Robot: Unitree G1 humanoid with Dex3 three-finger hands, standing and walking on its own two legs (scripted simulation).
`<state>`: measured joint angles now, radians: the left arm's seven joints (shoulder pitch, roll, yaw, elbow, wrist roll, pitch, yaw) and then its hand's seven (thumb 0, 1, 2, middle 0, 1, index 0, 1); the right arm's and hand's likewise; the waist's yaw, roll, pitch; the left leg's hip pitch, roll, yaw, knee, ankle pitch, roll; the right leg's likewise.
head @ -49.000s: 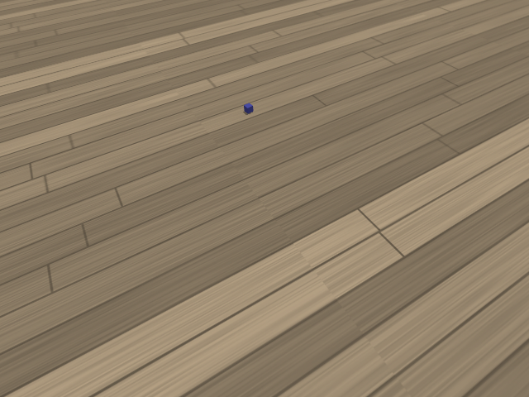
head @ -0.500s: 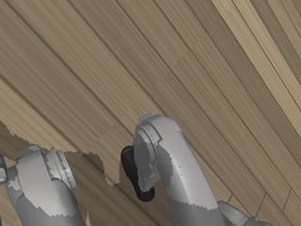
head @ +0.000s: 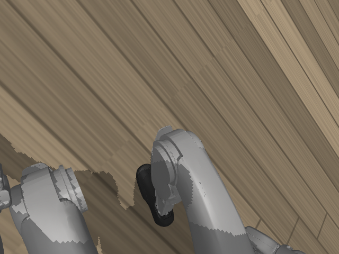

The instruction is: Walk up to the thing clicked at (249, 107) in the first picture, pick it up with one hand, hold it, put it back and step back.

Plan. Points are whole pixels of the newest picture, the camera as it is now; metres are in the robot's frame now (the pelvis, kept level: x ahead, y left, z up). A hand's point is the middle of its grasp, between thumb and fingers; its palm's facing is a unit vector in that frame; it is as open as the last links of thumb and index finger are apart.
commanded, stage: close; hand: left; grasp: from above
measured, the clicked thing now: out of the picture +0.33 +0.34 -0.30
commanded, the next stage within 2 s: settle in 0.48 s
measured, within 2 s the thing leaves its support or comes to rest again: neither
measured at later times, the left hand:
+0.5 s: hand out of the picture +0.38 +0.32 -0.27, palm faces -0.31 -0.32 -0.89, open 5.2 cm
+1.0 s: hand out of the picture +0.39 +0.32 -0.25, palm faces -0.27 -0.34 -0.90, open 3.8 cm
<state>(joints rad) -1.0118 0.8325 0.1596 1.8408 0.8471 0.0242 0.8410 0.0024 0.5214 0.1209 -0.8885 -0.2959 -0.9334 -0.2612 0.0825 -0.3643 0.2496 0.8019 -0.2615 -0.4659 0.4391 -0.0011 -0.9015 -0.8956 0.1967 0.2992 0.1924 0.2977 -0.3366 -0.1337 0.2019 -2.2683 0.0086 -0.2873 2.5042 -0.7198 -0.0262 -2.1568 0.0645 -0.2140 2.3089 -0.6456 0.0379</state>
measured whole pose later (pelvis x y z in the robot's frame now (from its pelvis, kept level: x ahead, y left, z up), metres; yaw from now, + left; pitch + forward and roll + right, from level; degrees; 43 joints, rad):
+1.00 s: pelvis +0.00 +0.00 +0.00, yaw +1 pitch +28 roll -14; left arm -0.98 0.75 0.19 1.74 0.84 0.06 0.79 0.00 0.85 0.02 -1.13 -0.34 -1.21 -0.26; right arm 0.12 -0.35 0.21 0.82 -0.24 -0.44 0.45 0.00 -0.92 -0.90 0.20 0.30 0.19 0.30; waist -0.31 -0.09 0.15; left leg -2.28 0.01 -0.26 2.48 -0.72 -0.02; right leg -2.17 0.06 -0.20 2.30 -0.65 0.03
